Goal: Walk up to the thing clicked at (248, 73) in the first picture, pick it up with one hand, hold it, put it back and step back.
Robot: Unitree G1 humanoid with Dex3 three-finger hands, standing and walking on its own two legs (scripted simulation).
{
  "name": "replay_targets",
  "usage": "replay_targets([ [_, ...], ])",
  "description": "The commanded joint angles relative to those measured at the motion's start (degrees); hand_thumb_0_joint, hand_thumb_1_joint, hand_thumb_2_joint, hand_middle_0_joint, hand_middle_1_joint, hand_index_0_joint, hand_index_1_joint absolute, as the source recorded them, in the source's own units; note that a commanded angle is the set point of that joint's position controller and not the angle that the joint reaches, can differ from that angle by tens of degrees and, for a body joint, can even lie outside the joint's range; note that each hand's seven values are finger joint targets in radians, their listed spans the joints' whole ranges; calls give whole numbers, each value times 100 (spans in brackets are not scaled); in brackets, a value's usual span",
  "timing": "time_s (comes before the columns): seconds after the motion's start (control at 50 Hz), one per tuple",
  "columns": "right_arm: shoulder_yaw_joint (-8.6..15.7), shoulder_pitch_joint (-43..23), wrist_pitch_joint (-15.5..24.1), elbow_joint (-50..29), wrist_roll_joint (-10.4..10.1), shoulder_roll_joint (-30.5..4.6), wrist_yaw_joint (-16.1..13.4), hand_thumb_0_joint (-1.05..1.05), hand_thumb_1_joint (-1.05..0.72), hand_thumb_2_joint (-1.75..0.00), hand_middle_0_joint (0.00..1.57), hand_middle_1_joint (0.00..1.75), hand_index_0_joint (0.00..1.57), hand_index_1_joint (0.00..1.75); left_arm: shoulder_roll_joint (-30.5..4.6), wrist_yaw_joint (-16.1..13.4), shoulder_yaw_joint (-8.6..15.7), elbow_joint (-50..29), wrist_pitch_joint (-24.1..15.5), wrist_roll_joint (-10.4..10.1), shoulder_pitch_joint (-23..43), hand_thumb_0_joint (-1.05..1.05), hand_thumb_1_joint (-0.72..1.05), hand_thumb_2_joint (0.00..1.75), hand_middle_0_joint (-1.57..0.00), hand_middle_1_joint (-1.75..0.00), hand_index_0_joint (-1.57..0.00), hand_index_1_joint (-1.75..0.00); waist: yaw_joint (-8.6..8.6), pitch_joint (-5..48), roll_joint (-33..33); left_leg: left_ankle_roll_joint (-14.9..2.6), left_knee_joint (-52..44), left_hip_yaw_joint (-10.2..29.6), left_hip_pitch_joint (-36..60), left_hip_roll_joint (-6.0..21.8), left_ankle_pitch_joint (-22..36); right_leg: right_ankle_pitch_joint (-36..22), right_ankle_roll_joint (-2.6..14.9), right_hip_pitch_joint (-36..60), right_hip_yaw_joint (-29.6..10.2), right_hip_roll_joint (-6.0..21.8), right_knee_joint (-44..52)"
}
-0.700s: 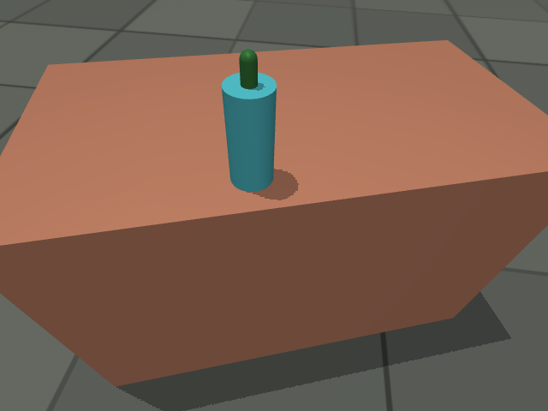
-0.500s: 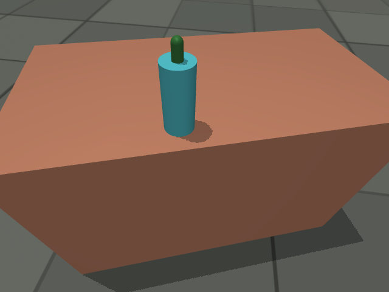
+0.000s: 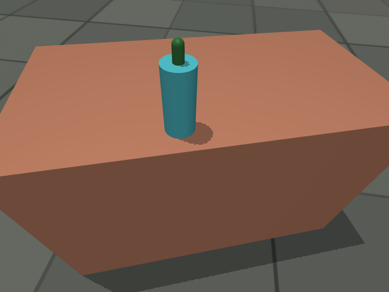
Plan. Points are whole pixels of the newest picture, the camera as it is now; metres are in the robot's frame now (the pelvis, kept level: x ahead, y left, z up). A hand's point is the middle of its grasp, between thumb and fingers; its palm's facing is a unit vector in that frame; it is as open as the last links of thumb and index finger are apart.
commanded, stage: stand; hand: right
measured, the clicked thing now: (179, 90) +0.54 +0.05 +0.14
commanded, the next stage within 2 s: walk up in 0.42 s
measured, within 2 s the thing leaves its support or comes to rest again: neither
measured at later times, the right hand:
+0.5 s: hand out of the picture +0.08 -0.26 -0.16, palm faces -0.07 +0.94 -0.34, open 7.4 cm
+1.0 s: hand out of the picture +0.13 -0.09 -0.17, palm faces -0.20 +0.92 -0.33, open 7.4 cm
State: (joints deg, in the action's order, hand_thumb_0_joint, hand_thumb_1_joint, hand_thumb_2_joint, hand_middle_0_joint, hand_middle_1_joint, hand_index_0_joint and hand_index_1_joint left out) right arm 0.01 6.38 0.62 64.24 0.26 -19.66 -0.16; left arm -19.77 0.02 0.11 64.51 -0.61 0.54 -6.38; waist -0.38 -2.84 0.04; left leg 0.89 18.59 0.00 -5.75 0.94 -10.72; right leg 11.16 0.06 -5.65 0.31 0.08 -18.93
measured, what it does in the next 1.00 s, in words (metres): steps to the left: left foot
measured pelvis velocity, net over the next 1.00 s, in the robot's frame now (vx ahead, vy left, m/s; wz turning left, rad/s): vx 0.04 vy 0.15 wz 0.21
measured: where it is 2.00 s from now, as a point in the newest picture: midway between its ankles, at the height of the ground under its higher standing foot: outside the picture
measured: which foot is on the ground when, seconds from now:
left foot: down 0.00-0.44, up 0.46-0.74, down 0.76-1.00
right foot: down 0.00-0.80, up 0.82-1.00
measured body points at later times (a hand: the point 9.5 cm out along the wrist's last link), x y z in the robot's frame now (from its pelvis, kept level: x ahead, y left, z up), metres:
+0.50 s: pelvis +0.00 +0.01 +0.00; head +0.02 +0.00 +0.44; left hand +0.07 +0.31 -0.13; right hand +0.08 -0.31 -0.14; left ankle -0.01 +0.13 -0.73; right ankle -0.01 -0.12 -0.75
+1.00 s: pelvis +0.04 +0.15 -0.02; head +0.08 +0.16 +0.43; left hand +0.06 +0.50 -0.13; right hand +0.14 -0.14 -0.14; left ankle +0.05 +0.27 -0.75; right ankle +0.06 +0.04 -0.70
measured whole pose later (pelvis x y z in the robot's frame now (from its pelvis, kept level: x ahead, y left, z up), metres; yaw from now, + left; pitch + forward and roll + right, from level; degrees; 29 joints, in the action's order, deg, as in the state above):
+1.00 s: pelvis +0.04 +0.15 -0.02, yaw +12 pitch -2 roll +0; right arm 4.1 17.1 -2.3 48.0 1.1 -20.9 3.2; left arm -25.2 -1.9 2.9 51.8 -1.8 0.9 -12.0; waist 1.4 -6.9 -0.2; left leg -1.4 34.7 1.9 -16.7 -1.9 -15.8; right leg 29.3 1.4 -24.0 3.5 3.5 -56.9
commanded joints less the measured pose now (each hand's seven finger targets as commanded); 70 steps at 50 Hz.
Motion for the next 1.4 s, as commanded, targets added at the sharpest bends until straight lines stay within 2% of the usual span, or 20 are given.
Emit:
replay_targets([
  [0.0, 223, -204, 118, -346, 29, -1217, -54, 0, -90, -90, 20, 30, 20, 30, -1214, -59, 210, -338, -124, -11, 254, 0, 90, 90, -20, -30, -20, -30, 29, 383, 43, -208, -248, 462, 38, 648, 758, -807, 148, -44, -550, 722, 329],
  [0.38, 223, -191, 114, -344, 17, -1223, -48, 0, -90, -90, 20, 30, 20, 30, -1249, -69, 217, -341, -138, -15, 200, 0, 90, 90, -20, -30, -20, -30, 41, 456, -3, -213, -245, 478, 146, 650, 928, -1048, 158, 30, -550, 740, 327],
  [0.4, 606, -123, -135, -778, 337, -1820, 160, 0, -90, -90, 20, 30, 20, 30, -2216, -275, 655, -296, -249, -41, -666, 0, 90, 90, -20, -30, -20, -30, -269, 323, 586, -330, 928, 269, -1063, 124, 722, -820, 381, 959, -717, 974, -95],
  [0.42, 568, -324, -235, -1031, 367, -1466, 242, 0, -90, -90, 20, 30, 20, 30, -2427, -398, 777, -232, -268, -5, -1212, 0, 90, 90, -20, -30, -20, -30, -478, 295, -90, -214, 1977, -54, -2065, -84, -794, -977, 811, 1434, -1436, 1780, 221],
  [0.48, 676, -89, -449, -1426, 472, -1392, 381, 0, -90, -90, 20, 30, 20, 30, -2271, -512, 842, -801, -301, 123, -653, 0, 90, 90, -20, -30, -20, -30, -213, -28, -140, -188, 3859, 842, -2554, 347, -1934, -513, 1549, 256, -1864, 2724, 460],
  [0.52, 774, 374, -501, -1438, 403, -1455, 528, 0, -90, -90, 20, 30, 20, 30, -2049, -490, 802, -1090, -337, 142, -86, 0, 90, 90, -20, -30, -20, -30, 166, -166, -409, -119, 4043, 938, -2452, 504, -1572, -148, 1381, -79, -1254, 2298, 512],
  [0.66, 891, 211, -483, -1987, 370, -1319, 695, 0, -90, -90, 20, 30, 20, 30, -2229, -442, 856, -1429, -389, 165, -498, 0, 90, 90, -20, -30, -20, -30, -62, -60, -955, 1, 2544, 426, -1873, 626, -1051, -1261, 1137, -189, -117, 1898, -394],
  [0.74, 1088, 1301, -411, -1705, 277, -1494, 666, 0, -90, -90, 20, 30, 20, 30, -2209, -405, 775, -1581, -274, 141, -304, 0, 90, 90, -20, -30, -20, -30, 587, 316, -499, -159, 1501, -396, -146, 75, -303, -150, 637, -1230, 527, 1296, -1756],
  [0.76, 1202, 1841, -396, -1518, 333, -1793, 609, 0, -90, -90, 20, 30, 20, 30, -1857, -402, 682, -1649, -229, 198, -436, 0, 90, 90, -20, -30, -20, -30, 842, 628, 361, -340, 1416, -213, 472, -15, -456, 428, 444, -1596, 808, 1047, -3124],
  [0.78, 1290, 2058, -391, -1607, 380, -2275, 525, 0, -90, -90, 20, 30, 20, 30, -1440, -381, 569, -1806, -201, 145, -602, 0, 90, 90, -20, -30, -20, -30, 980, 356, 2044, -788, 424, 1625, 506, 833, -453, 2613, 198, -2669, 961, 352, -4630],
  [0.8, 1254, 1811, -321, -1752, 232, -2554, 508, 0, -90, -90, 20, 30, 20, 30, -1593, -427, 569, -1895, -185, 41, -430, 0, 90, 90, -20, -30, -20, -30, 832, 321, 2241, -1279, -484, 3490, -6, 1433, -922, 3182, 168, -2973, 418, 3, -4845],
  [0.82, 1262, 1561, -316, -1847, 160, -2676, 483, 0, -90, -90, 20, 30, 20, 30, -1828, -441, 573, -1783, -224, 86, -383, 0, 90, 90, -20, -30, -20, -30, 701, 61, 1877, -1681, -708, 4064, -449, 1798, -1761, 2946, 225, -2843, 91, 240, -4994],
  [0.88, 974, 874, -266, -2161, 157, -1886, 272, 0, -90, -90, 20, 30, 20, 30, -1841, -352, 580, -1458, -235, -39, -984, 0, 90, 90, -20, -30, -20, -30, 116, -6, 945, -1394, 285, 2128, -511, 1061, -302, 1977, 233, -2585, -158, 719, -4522],
  [1.06, 661, 783, 71, -2143, -18, -1647, -39, 0, -90, -90, 20, 30, 20, 30, -1295, -128, 621, -1610, -69, 67, -894, 0, 90, 90, -20, -30, -20, -30, -129, 262, 472, -1335, 957, 1725, -1485, 1313, 2201, 914, 243, -642, 14, 227, -2336],
  [1.1, 570, 615, 44, -2169, -89, -1490, -61, 0, -90, -90, 20, 30, 20, 30, -1296, -118, 646, -1599, -90, 97, -942, 0, 90, 90, -20, -30, -20, -30, -257, 480, 318, -947, 1425, 1527, -1639, 978, 1761, 131, 398, -49, -44, 188, -1453],
  [1.16, 426, 855, -2, -2031, -149, -1092, -98, 0, -90, -90, 20, 30, 20, 30, -1722, -114, 641, -1834, -175, 108, -311, 0, 90, 90, -20, -30, -20, -30, 23, 333, -646, -186, 2696, 493, -1674, -381, -816, -1126, 1296, -416, -2028, 1929, -261],
  [1.18, 512, 982, -52, -1861, -113, -1267, -146, 0, -90, -90, 20, 30, 20, 30, -1816, -81, 617, -1888, -174, 72, 68, 0, 90, 90, -20, -30, -20, -30, 147, 347, -901, -204, 3064, 284, -1199, -272, -2181, -1398, 1735, -1035, -2194, 2297, -376],
  [1.24, 518, 928, 7, -1690, -76, -1373, -111, 0, -90, -90, 20, 30, 20, 30, -1558, -62, 547, -1842, -134, 69, -27, 0, 90, 90, -20, -30, -20, -30, 102, 175, -782, -265, 2824, 289, -1120, -303, -2054, -1999, 1325, -1032, -1412, 1773, -607],
  [1.32, 487, 1035, 160, -1501, -27, -1327, -123, 0, -90, -90, 20, 30, 20, 30, -1492, -46, 515, -1780, -56, 25, 84, 0, 90, 90, -20, -30, -20, -30, 152, 752, -557, -342, 1114, 651, -291, 92, 704, -2041, 630, -786, -603, 1119, -1600],
  [1.38, 550, 445, 290, -1628, 15, -1835, -172, 0, -90, -90, 20, 30, 20, 30, -1215, -8, 463, -1744, 63, -1, -68, 0, 90, 90, -20, -30, -20, -30, -86, 692, 151, -1191, 987, 2083, -426, 1407, 1882, 306, 181, -1109, -131, 332, -1995],
])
